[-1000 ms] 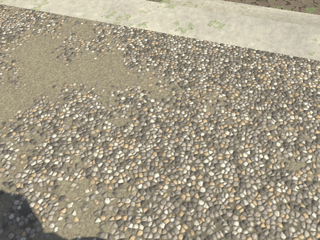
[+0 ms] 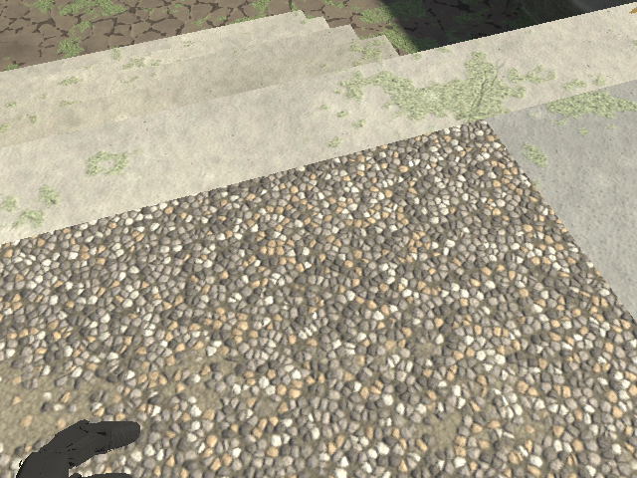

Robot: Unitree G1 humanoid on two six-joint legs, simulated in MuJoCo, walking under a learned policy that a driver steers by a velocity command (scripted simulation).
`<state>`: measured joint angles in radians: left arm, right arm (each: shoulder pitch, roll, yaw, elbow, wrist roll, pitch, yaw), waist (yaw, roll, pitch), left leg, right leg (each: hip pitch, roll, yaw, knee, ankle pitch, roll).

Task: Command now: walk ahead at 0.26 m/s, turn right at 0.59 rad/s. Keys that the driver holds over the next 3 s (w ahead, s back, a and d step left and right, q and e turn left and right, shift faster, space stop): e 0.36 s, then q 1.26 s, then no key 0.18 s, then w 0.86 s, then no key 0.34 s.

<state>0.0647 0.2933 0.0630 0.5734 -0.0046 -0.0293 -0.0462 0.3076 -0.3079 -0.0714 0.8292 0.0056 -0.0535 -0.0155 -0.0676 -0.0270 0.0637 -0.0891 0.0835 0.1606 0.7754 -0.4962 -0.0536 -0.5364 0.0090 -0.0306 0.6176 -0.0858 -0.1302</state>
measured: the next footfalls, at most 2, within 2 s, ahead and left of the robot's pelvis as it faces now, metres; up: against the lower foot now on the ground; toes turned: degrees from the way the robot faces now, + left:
left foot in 0.44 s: +0.24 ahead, +0.12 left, +0.00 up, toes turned -19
left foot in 1.06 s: +0.20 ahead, +0.16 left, +0.00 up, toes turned +3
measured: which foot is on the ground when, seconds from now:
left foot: up 0.00-0.42, down 0.44-0.80, up 0.82-1.00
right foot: down 0.00-1.00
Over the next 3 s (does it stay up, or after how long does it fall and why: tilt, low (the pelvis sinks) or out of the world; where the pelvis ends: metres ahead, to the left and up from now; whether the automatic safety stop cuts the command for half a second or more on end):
stays up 0.56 0.27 0.01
